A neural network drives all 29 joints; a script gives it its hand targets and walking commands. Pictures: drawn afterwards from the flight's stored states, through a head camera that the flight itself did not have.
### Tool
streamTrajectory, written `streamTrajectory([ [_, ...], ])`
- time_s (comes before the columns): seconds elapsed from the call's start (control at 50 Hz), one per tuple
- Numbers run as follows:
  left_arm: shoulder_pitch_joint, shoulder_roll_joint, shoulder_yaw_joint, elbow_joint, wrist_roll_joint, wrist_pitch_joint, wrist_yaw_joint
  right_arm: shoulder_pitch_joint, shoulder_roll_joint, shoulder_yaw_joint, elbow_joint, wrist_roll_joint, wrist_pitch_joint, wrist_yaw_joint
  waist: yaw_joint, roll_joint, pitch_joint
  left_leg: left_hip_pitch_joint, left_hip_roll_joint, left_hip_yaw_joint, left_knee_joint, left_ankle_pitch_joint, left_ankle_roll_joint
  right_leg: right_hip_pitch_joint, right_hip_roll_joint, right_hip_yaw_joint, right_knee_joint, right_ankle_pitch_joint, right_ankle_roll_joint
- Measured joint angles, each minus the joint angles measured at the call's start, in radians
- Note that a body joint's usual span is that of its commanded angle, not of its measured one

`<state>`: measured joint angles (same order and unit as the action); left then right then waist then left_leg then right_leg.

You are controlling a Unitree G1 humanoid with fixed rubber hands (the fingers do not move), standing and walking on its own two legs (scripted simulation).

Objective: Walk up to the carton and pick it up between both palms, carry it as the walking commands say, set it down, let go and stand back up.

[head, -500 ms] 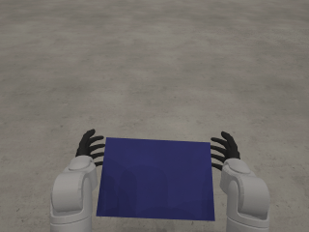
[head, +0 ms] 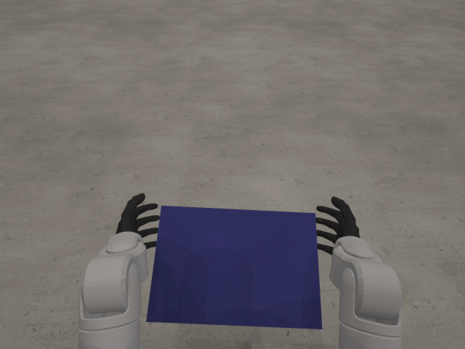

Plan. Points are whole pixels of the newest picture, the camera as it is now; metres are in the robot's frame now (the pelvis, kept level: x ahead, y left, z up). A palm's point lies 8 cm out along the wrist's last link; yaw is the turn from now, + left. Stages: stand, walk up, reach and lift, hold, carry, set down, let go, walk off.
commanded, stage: carry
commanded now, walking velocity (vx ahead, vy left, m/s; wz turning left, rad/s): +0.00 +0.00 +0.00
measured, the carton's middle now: (234, 264) +0.27 +0.00 -0.01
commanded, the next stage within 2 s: hold in 0.20 s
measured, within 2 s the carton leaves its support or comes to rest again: neither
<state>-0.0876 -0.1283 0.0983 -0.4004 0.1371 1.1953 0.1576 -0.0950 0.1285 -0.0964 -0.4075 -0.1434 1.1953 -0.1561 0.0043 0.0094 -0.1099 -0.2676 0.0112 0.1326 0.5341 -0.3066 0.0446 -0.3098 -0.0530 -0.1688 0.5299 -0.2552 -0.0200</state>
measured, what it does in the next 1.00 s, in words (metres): stands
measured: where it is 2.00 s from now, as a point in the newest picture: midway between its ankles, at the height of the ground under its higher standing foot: outside the picture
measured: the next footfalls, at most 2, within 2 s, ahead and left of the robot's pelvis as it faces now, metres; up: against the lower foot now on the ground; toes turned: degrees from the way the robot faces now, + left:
none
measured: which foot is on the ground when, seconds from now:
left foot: down 0.00-1.00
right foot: down 0.00-1.00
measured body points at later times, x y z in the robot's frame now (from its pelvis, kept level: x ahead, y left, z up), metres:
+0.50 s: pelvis -0.01 +0.00 +0.01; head -0.02 -0.01 +0.46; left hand +0.26 +0.15 +0.01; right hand +0.24 -0.19 +0.02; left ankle -0.01 +0.10 -0.73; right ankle +0.01 -0.11 -0.73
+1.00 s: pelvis -0.05 +0.00 -0.01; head -0.02 -0.01 +0.44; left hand +0.29 +0.17 -0.02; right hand +0.28 -0.18 -0.02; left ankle -0.01 +0.10 -0.73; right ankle +0.01 -0.11 -0.73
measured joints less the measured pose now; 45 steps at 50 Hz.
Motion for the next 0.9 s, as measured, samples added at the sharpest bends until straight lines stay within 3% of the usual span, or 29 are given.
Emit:
streamTrajectory([
  [0.2, -0.014, -0.001, 0.009, 0.053, 0.005, -0.043, -0.007, -0.01, 0.0, -0.009, 0.049, -0.007, -0.043, 0.007, 0.0, -0.001, -0.003, 0.002, 0.003, -0.001, -0.009, 0.005, -0.005, 0.001, 0.005, -0.001, -0.008, 0.003, -0.005],
  [0.24, -0.045, 0.0, 0.033, 0.193, 0.066, -0.154, -0.059, -0.057, 0.001, -0.034, 0.199, -0.06, -0.15, 0.064, -0.005, 0.009, 0.075, 0.074, 0.001, -0.015, -0.042, 0.02, -0.003, 0.075, 0.024, 0.021, -0.047, 0.016, -0.011],
  [0.28, -0.067, 0.02, 0.049, 0.399, 0.076, -0.302, -0.077, -0.084, -0.021, -0.051, 0.409, -0.07, -0.296, 0.081, -0.007, 0.013, 0.119, 0.114, -0.001, -0.016, -0.075, 0.038, -0.005, 0.114, 0.034, 0.041, -0.085, 0.048, -0.008],
  [0.3, -0.046, 0.032, 0.035, 0.445, 0.066, -0.358, -0.076, -0.061, -0.036, -0.039, 0.451, -0.058, -0.353, 0.079, -0.005, 0.015, 0.131, 0.123, 0.0, -0.014, -0.089, 0.045, -0.006, 0.124, 0.037, 0.043, -0.104, 0.057, -0.009],
  [0.36, 0.07, 0.051, -0.024, 0.419, 0.019, -0.454, -0.057, 0.073, -0.061, 0.012, 0.407, -0.001, -0.446, 0.061, -0.012, 0.012, 0.134, 0.126, -0.012, -0.071, -0.118, 0.063, -0.014, 0.136, 0.055, 0.095, -0.148, 0.129, -0.004],
  [0.42, 0.115, 0.042, -0.027, 0.408, 0.006, -0.508, -0.048, 0.112, -0.06, 0.021, 0.393, 0.009, -0.493, 0.055, -0.032, 0.013, 0.114, 0.117, -0.016, -0.095, -0.126, 0.065, -0.019, 0.132, 0.063, 0.107, -0.157, 0.087, -0.003],
  [0.54, 0.028, 0.001, 0.056, 0.537, 0.059, -0.573, -0.074, 0.028, -0.031, -0.04, 0.506, -0.038, -0.55, 0.075, -0.024, 0.002, 0.106, 0.109, -0.008, -0.075, -0.097, 0.066, -0.016, 0.115, 0.07, 0.126, -0.124, 0.083, -0.007],
  [0.72, -0.24, -0.006, 0.256, 0.843, 0.178, -0.639, -0.158, -0.232, 0.028, -0.269, 0.811, -0.159, -0.634, 0.133, -0.006, -0.006, 0.107, 0.039, -0.01, -0.089, 0.016, 0.042, -0.014, 0.052, 0.065, 0.116, -0.017, 0.056, -0.012],
  [0.9, -0.357, 0.004, 0.369, 0.959, 0.25, -0.692, -0.223, -0.335, 0.033, -0.369, 0.912, -0.232, -0.686, 0.188, -0.031, 0.007, 0.119, -0.037, -0.029, -0.109, 0.074, 0.032, -0.005, -0.018, 0.062, 0.125, 0.046, 0.035, -0.006],
])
